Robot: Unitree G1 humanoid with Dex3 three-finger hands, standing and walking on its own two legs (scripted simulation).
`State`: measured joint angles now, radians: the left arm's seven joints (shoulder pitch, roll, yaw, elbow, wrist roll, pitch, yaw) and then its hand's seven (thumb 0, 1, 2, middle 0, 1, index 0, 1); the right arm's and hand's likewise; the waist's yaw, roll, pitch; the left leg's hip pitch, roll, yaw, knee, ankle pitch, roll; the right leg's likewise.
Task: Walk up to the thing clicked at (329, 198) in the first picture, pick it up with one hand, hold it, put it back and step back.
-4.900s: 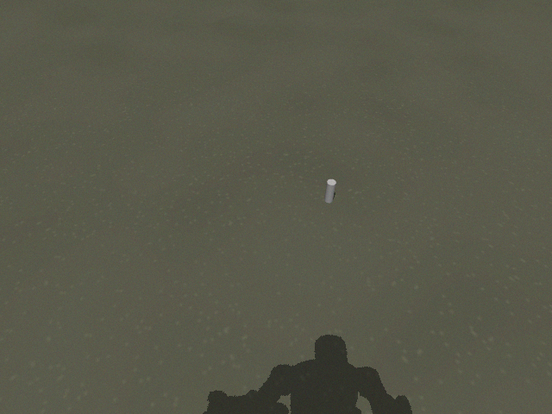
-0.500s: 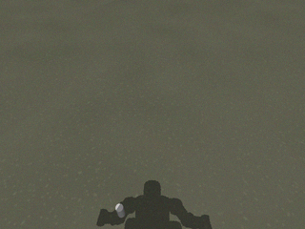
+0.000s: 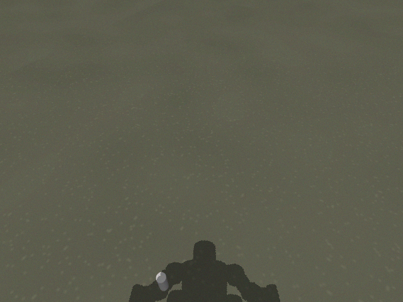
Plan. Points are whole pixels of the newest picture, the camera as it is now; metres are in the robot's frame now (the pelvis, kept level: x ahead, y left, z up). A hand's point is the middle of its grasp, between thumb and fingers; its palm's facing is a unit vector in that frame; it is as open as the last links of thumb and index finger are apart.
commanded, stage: walk up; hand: left
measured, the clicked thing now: (162, 281) +0.37 +0.19 -0.72
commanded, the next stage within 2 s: none
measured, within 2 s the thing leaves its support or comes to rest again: neither
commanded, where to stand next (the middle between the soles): +0.03 -0.02 m, yaw +0 degrees
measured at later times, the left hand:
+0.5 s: hand out of the picture -0.02 +0.22 -0.17, palm faces +0.01 -0.92 -0.40, open 7.4 cm
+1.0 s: hand out of the picture -0.03 +0.27 -0.18, palm faces +0.13 -0.92 -0.37, open 7.4 cm
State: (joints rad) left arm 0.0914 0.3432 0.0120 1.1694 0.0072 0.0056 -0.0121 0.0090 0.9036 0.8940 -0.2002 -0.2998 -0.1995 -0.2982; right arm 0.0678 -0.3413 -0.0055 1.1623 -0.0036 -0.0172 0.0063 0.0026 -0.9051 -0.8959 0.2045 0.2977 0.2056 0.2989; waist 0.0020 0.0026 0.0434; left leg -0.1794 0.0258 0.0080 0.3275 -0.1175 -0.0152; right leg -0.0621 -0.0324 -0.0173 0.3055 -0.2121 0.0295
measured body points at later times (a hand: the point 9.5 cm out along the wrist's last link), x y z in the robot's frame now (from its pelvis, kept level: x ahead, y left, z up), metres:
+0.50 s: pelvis -0.06 -0.05 -0.02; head -0.01 -0.07 +0.42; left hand -0.02 +0.27 -0.14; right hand +0.07 -0.37 -0.15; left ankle -0.01 +0.11 -0.71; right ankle -0.07 -0.14 -0.75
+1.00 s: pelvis -0.02 +0.00 -0.02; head +0.01 +0.02 +0.42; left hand -0.04 +0.32 -0.15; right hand +0.14 -0.30 -0.12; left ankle +0.04 +0.11 -0.75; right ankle -0.06 -0.15 -0.72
